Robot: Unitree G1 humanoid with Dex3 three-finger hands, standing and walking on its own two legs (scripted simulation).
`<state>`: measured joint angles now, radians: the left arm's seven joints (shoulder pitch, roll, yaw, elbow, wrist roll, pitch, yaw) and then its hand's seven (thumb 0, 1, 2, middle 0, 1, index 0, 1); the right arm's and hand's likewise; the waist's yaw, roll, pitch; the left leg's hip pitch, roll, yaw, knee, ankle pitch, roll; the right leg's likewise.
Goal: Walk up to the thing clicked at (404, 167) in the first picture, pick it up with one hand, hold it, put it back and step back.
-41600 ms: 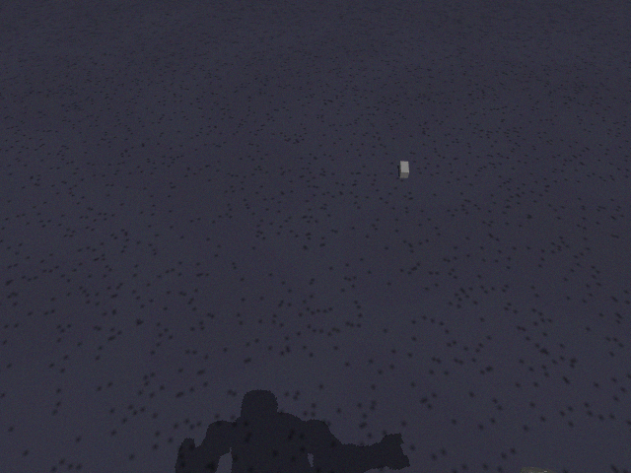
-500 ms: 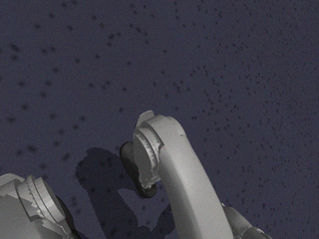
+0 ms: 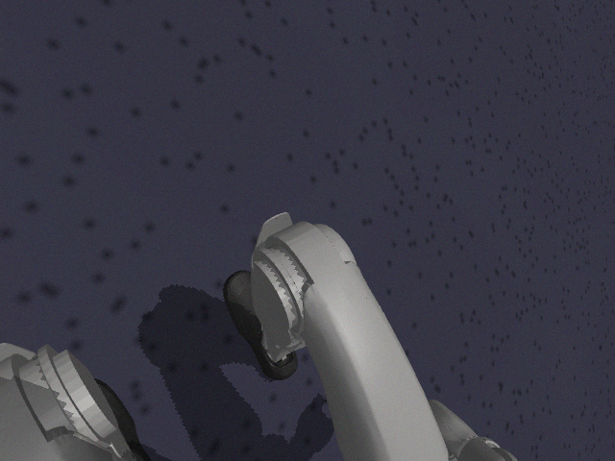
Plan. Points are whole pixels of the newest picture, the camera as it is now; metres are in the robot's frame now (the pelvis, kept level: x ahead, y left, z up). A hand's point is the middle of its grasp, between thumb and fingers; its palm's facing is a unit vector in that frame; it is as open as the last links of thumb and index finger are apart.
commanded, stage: open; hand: left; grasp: from above
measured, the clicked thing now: out of the picture +0.52 +0.31 -0.29
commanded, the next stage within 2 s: withdraw in 0.88 s
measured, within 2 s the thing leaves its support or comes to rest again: neither
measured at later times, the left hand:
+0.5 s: hand out of the picture +0.51 +0.31 -0.24, palm faces -0.44 -0.12 -0.89, open 10.5 cm
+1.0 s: hand out of the picture +0.51 +0.31 -0.24, palm faces -0.43 -0.11 -0.89, open 11.7 cm
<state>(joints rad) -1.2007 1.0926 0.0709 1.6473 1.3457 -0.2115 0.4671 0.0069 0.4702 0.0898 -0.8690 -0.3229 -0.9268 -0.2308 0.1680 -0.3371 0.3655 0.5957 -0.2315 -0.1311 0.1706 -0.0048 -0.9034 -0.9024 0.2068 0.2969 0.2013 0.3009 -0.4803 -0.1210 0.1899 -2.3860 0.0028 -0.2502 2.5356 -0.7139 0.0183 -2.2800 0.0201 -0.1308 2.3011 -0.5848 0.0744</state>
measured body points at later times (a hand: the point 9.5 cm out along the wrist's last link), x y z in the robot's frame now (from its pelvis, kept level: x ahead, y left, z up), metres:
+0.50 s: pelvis +0.00 +0.00 +0.00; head +0.29 +0.13 +0.31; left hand +0.53 +0.31 -0.19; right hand +0.02 -0.25 -0.04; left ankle +0.06 +0.12 -0.27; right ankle +0.14 -0.13 -0.27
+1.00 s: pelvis +0.00 +0.00 +0.00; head +0.30 +0.13 +0.31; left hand +0.53 +0.31 -0.19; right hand +0.01 -0.24 -0.04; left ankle +0.06 +0.12 -0.27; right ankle +0.14 -0.13 -0.27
